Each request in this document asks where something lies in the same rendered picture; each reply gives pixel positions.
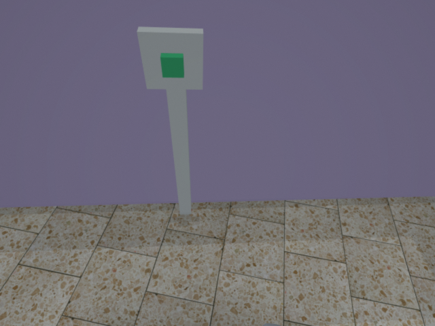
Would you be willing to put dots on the panel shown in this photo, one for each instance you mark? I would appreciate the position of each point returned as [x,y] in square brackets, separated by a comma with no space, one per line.
[152,42]

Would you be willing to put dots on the button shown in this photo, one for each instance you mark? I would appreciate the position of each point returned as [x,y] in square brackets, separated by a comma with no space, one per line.
[172,65]

